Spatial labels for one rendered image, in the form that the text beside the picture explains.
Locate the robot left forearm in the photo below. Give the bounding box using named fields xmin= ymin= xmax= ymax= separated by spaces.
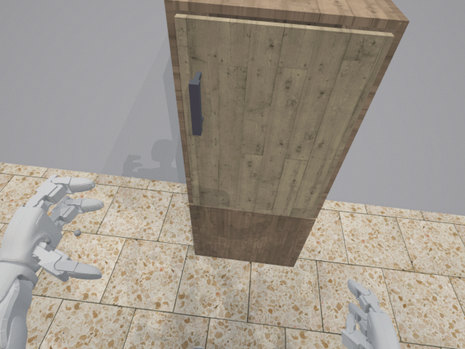
xmin=0 ymin=261 xmax=39 ymax=349

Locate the cupboard door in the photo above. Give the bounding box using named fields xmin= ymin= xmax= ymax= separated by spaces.
xmin=174 ymin=14 xmax=394 ymax=218

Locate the handle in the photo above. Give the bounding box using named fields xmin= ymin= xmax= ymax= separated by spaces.
xmin=188 ymin=71 xmax=203 ymax=136

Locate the right robot hand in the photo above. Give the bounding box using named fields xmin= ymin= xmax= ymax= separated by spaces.
xmin=341 ymin=279 xmax=401 ymax=349

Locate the left robot hand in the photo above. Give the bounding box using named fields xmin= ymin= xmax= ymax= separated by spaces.
xmin=0 ymin=174 xmax=104 ymax=282

